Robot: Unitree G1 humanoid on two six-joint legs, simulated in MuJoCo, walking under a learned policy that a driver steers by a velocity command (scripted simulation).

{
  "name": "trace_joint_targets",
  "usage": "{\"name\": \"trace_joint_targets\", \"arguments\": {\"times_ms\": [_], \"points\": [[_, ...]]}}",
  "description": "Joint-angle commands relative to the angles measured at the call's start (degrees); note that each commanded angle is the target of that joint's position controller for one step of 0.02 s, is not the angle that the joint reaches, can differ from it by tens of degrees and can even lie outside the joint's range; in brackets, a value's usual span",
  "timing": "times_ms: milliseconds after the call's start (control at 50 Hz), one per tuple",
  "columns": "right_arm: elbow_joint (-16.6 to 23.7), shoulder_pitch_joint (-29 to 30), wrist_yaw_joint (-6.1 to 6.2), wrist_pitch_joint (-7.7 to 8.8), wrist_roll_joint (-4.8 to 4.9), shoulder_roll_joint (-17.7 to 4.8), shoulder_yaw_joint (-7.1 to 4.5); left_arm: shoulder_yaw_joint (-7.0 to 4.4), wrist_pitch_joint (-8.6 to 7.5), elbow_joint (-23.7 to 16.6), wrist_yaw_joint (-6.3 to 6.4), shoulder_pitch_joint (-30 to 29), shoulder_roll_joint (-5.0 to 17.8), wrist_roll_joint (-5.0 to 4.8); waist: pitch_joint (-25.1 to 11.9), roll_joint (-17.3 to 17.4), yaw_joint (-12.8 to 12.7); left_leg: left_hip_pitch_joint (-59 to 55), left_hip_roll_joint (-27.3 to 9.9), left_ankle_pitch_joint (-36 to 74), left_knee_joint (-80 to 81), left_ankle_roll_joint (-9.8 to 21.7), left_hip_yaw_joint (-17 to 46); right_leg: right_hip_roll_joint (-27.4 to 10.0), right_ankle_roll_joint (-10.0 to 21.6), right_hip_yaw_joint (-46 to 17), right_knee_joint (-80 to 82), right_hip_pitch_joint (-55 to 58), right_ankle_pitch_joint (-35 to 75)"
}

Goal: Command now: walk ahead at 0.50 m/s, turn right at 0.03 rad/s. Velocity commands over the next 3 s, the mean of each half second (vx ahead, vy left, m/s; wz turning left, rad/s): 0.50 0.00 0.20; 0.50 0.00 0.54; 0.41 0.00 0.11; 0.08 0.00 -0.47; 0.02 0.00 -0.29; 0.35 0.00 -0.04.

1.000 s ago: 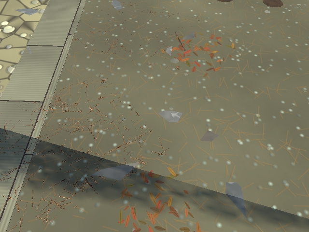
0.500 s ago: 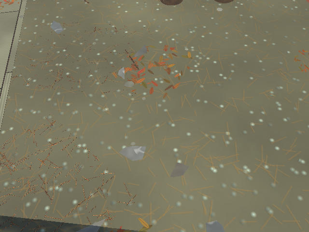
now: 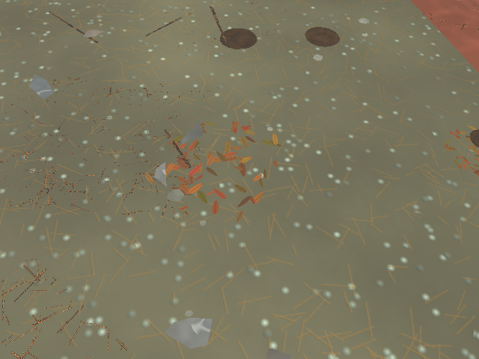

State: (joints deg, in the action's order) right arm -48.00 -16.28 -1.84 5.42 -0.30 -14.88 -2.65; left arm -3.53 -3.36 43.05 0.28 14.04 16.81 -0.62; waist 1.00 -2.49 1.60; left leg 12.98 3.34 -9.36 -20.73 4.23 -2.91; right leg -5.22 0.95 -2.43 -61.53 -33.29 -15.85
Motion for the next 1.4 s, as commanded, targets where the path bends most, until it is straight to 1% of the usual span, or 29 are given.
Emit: {"name": "trace_joint_targets", "arguments": {"times_ms": [20,120,200,260,300,320,340,360,380,420,460,520,600,740,780,820,840,860,880,900,940,960,1020,1140,1280,1340,1360,1380,1400], "points": [[3.0,2.0,0.75,1.06,0.2,-8.9,-1.97,-0.92,-0.18,-3.7,0.38,-0.1,3.3,0.47,-0.7,6.1,-1.6,-3.3,-15.7,10.5,13.1,10.0,13.3,-3.1,-1.6,-1.3,5.5,-6.0,7.4],[1.1,-1.9,1.52,0.13,1.0,-9.9,-2.02,0.01,-1.22,-5.5,-0.58,-9.2,1.1,0.21,1.0,5.6,1.8,-5.5,-12.9,12.7,13.3,7.2,6.7,-0.9,-1.8,1.5,23.3,-3.5,21.4],[-1.1,-6.6,1.7,-1.24,1.55,-10.4,-2.18,0.1,-2.04,-8.1,-1.85,-16.1,1.3,-0.22,3.0,5.4,3.9,-11.3,-15.5,12.6,10.0,7.4,9.6,1.1,-1.3,1.4,30.2,-4.2,19.7],[-1.4,-6.1,2.32,-2.23,1.77,-11.7,-2.81,-0.55,-2.89,-8.3,-2.54,-14.7,3.4,-0.2,2.0,7.0,1.5,-14.6,-17.5,16.2,5.3,6.2,12.7,2.3,0.1,0.6,33.7,-0.1,14.1],[-1.0,-4.0,2.46,-2.54,1.7,-11.5,-2.7,-2.19,-3.27,-5.5,-2.05,-4.6,6.5,0.07,-4.1,7.1,-4.4,-12.1,-14.4,27.4,-5.5,4.1,11.0,4.5,2.5,2.8,36.4,16.0,13.4],[0.2,-3.4,2.39,-2.34,0.9,-8.7,-1.63,-3.37,-3.31,-3.6,-1.44,5.1,9.7,1.01,-12.4,5.1,-8.7,-3.5,-11.1,21.3,-18.9,2.0,8.9,-1.2,5.5,-1.8,32.7,33.2,15.6],[1.6,-10.0,2.2,-1.3,0.79,-2.6,0.16,-4.78,-2.71,-2.6,-0.97,11.4,15.1,1.91,-22.0,-7.8,-7.6,19.6,-2.4,-1.7,-41.3,-2.6,3.8,-16.5,13.4,-24.3,33.6,56.9,8.8],[1.1,-9.9,1.91,-0.41,1.64,-4.8,-0.12,-3.71,-2.28,-2.4,-0.96,12.5,11.1,1.32,-26.0,-12.5,-8.5,27.0,-1.6,-24.3,-50.4,-2.9,10.0,-20.0,15.4,-37.6,40.8,57.7,1.2],[2.1,-5.3,1.8,-0.33,3.03,-9.6,-1.67,-2.57,-2.07,-2.5,-0.71,9.1,7.7,0.89,-16.3,-7.8,-8.5,31.5,-4.9,-21.2,-54.3,-2.6,10.7,-17.9,12.6,-29.8,42.5,50.6,-3.2],[3.4,0.0,1.99,-0.92,2.23,-8.9,-1.92,-1.45,-2.07,-2.3,-0.71,1.8,4.5,0.77,-5.8,-3.1,-5.4,29.7,-9.2,-12.7,-50.7,-2.7,8.3,-13.6,10.3,-17.2,46.9,34.6,0.5],[2.9,-2.3,2.04,-2.64,2.17,-6.8,-2.2,-1.16,-2.84,-1.9,-0.93,-2.6,2.9,1.21,-2.2,-5.0,-1.9,23.5,-11.4,-8.5,-47.3,-3.2,8.6,-10.9,9.3,-9.2,51.3,25.2,5.1],[4.1,-1.1,2.23,-4.28,1.88,-4.8,-2.14,-1.87,-3.74,-0.5,-0.73,-3.8,4.2,1.46,0.1,-2.8,-0.5,24.5,-11.9,-3.8,-44.1,-4.4,8.7,-10.9,10.1,-1.6,54.4,22.1,12.4],[6.0,4.0,1.18,-3.95,1.51,-3.8,-1.86,-2.55,-3.35,1.2,0.12,-2.5,6.0,1.48,1.3,-1.0,-1.7,25.6,-11.5,8.0,-31.4,-4.6,7.3,-9.3,9.1,6.9,54.8,24.9,16.9],[11.1,14.7,-1.09,-3.91,1.42,-4.1,-1.54,-3.96,-1.1,3.8,0.55,2.0,9.6,-0.48,4.5,-0.1,-4.9,25.7,-9.4,5.6,-17.3,-1.2,1.5,-12.5,7.0,12.5,51.1,35.8,21.1],[11.7,12.7,-1.28,-4.15,1.3,-5.7,-2.4,-4.43,-0.28,3.8,0.67,1.1,11.2,-1.1,2.1,-1.6,-2.8,20.4,-6.3,-0.6,-16.6,0.9,-1.6,-12.6,5.7,14.1,44.2,38.2,37.9],[8.5,-0.9,-0.74,-4.38,1.68,-10.1,-5.13,-4.23,0.63,3.4,0.74,-0.6,11.2,-1.65,-5.6,-0.7,5.2,1.2,-0.4,0.3,-12.4,4.3,-4.7,-9.4,3.0,17.2,24.5,34.1,49.3],[6.2,-10.4,0.44,-4.9,1.93,-15.6,-7.38,-3.16,0.35,2.6,0.91,0.6,8.7,-0.12,-10.9,5.6,8.6,-16.2,-5.3,1.3,-10.9,7.6,5.9,-6.7,-0.2,17.7,6.4,20.3,33.1],[6.8,-7.7,0.64,-4.29,2.33,-21.9,-7.96,-0.47,-1.22,-0.9,0.33,5.4,0.2,2.02,-15.2,20.6,0.8,-32.6,-18.8,-10.0,-3.8,18.4,39.1,5.3,-3.7,11.1,-13.0,-5.1,-17.2],[8.9,-8.9,0.14,-3.18,1.8,-16.8,-6.33,-0.89,-3.43,-1.3,-0.33,-0.7,4.7,-0.26,-20.8,12.4,5.1,-34.8,-22.2,-16.6,4.6,19.3,50.1,5.7,-2.5,-1.8,-18.3,-11.2,-18.9],[8.4,-7.2,-0.1,-2.24,1.26,-13.4,-5.31,-1.57,-4.55,-2.8,-0.71,-5.7,7.4,-2.33,-13.1,9.3,5.6,-30.4,-21.2,-12.0,5.4,16.6,42.8,3.4,-0.9,-1.9,-17.5,-15.9,-13.4],[9.4,0.0,0.18,-1.82,1.33,-9.7,-4.15,-1.62,-5.2,-1.9,0.06,-5.9,6.9,0.18,-6.2,3.9,0.9,-15.0,-16.7,-0.2,4.7,13.2,30.4,-0.9,-0.2,-2.2,-7.8,-9.7,-5.3],[10.6,2.5,0.5,-1.79,0.59,-8.5,-3.59,-2.02,-4.62,-1.6,0.03,-4.7,7.4,0.69,-5.5,5.1,-1.2,-9.8,-15.3,4.6,5.7,12.8,27.3,-2.0,-0.4,-2.7,-5.2,-5.3,-3.1],[10.9,2.7,1.39,-1.45,0.6,-8.8,-3.53,-1.77,-2.72,-1.2,-0.2,-3.7,5.6,1.22,-4.1,4.5,-2.6,-3.8,-13.7,13.7,8.1,13.0,21.4,-1.8,-2.6,-1.0,2.0,-2.2,0.9],[8.0,-2.3,2.54,-1.37,0.95,-9.7,-3.45,-0.1,-2.59,-3.6,-1.21,-14.2,2.3,0.74,-0.3,6.3,2.0,-1.1,-9.8,10.3,9.6,8.6,13.0,1.1,-4.0,1.2,25.0,1.2,23.0],[4.5,-6.3,2.81,-2.39,0.9,-10.3,-3.62,-0.41,-3.75,-5.4,-2.9,-17.9,4.6,0.46,2.4,7.7,2.7,-14.6,-15.5,17.3,2.9,6.9,16.7,2.8,0.6,1.2,33.8,-2.3,16.4],[5.5,-3.3,3.33,-2.95,0.32,-9.8,-3.1,-2.07,-4.3,-1.2,-2.85,-3.8,8.3,1.76,-8.1,7.5,-4.6,-13.3,-9.6,40.6,-15.9,1.7,10.6,5.1,5.1,3.7,35.8,19.5,26.1],[7.1,-5.0,3.56,-2.73,-1.27,-7.1,-2.02,-2.49,-4.28,-0.3,-2.78,3.5,11.9,2.68,-17.2,-0.8,-5.7,-1.3,-5.1,21.6,-32.9,-1.3,8.6,-5.6,10.1,-9.0,31.1,37.7,46.7],[5.6,-15.0,2.86,-2.07,-0.73,-3.3,-0.88,-2.57,-3.57,1.1,-3.14,4.9,12.9,2.1,-24.7,-15.4,-1.9,16.7,3.0,-26.2,-51.8,-5.9,7.5,-17.8,21.4,-30.5,33.3,54.4,53.9],[4.9,-12.7,2.53,-1.88,-0.34,-8.9,-1.68,-1.94,-2.72,0.6,-3.29,4.7,9.3,-0.24,-24.6,-8.1,-4.2,20.2,0.4,-27.3,-56.1,-6.2,11.6,-15.5,20.1,-32.9,36.5,52.9,43.2]]}}
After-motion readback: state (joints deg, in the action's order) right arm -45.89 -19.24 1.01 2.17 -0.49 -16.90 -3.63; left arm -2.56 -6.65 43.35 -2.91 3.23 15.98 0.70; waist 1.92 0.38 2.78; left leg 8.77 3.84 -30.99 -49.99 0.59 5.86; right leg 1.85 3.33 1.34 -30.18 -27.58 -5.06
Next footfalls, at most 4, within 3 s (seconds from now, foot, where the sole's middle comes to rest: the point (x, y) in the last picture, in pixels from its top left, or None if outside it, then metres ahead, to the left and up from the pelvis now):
0.32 right None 0.36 -0.15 -0.78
0.84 left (176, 330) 0.57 0.17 -0.78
1.34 right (195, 221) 0.94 0.13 -0.78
1.82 left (127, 234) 0.89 0.34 -0.78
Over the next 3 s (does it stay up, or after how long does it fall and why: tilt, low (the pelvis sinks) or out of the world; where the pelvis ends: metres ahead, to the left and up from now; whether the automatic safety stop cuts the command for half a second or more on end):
stays up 1.01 0.15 -0.01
